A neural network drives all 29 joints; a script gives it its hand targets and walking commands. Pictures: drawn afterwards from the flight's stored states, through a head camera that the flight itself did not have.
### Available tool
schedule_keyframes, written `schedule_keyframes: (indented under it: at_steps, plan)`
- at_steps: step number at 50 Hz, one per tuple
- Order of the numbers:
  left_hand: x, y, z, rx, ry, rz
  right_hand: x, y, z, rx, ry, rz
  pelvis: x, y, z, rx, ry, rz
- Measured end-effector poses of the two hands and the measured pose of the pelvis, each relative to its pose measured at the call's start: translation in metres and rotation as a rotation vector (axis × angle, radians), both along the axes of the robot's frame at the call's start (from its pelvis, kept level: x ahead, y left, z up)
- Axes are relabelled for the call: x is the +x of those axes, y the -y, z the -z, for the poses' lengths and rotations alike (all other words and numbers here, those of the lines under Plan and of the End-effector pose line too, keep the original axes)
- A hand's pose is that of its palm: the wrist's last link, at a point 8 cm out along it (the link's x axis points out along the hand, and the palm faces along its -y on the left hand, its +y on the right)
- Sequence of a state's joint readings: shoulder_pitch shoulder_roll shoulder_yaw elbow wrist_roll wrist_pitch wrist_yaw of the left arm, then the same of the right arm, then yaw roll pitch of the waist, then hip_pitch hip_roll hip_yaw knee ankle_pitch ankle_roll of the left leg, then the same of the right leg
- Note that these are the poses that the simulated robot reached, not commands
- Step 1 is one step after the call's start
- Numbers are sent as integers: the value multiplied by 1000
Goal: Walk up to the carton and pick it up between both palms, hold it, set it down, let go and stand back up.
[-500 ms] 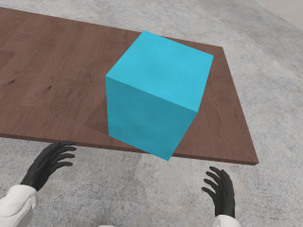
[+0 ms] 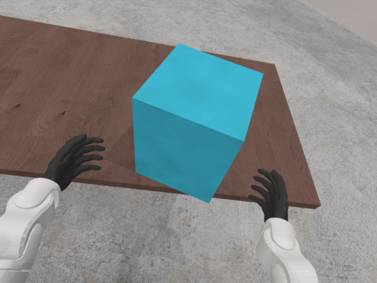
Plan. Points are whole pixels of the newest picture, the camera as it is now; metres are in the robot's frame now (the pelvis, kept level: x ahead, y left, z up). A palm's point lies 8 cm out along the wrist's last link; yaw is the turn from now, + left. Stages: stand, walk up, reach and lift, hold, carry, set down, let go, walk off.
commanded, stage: reach and lift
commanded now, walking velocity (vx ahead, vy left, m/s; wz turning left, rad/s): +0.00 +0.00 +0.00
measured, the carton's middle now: (194, 126) +0.44 +0.02 +0.07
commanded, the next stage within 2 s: none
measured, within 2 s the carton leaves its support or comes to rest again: neither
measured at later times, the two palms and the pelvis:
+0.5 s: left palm (82, 130) +0.35 +0.24 +0.11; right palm (292, 176) +0.30 -0.16 +0.13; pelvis +0.00 +0.00 +0.00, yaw +0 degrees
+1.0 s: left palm (99, 88) +0.42 +0.22 +0.16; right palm (300, 145) +0.34 -0.17 +0.16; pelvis +0.00 +0.00 +0.00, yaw +0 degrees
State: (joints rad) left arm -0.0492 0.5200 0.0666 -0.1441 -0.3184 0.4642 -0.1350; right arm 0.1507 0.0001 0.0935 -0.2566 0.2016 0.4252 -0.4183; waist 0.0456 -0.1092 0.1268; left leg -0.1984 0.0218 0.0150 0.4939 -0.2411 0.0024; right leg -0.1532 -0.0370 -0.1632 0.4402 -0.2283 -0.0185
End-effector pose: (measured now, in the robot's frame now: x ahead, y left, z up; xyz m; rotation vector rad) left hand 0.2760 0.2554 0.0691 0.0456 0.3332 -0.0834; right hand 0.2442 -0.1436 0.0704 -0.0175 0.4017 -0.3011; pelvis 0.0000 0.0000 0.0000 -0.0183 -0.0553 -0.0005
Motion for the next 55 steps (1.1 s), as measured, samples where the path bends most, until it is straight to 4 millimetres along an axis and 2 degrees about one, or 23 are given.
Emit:
schedule_keyframes:
  at_steps: [7,23,55]
  plan:
    - [18,3,-7,0,-3,2,14,8,-13,-5,26,30,0,0,0,0,1,0]
    - [72,18,-33,-14,9,28,48,18,-53,12,127,67,0,0,0,0,0,0]
    - [158,43,-95,-93,25,-12,107,28,-98,25,166,110,0,0,0,-2,-2,1]
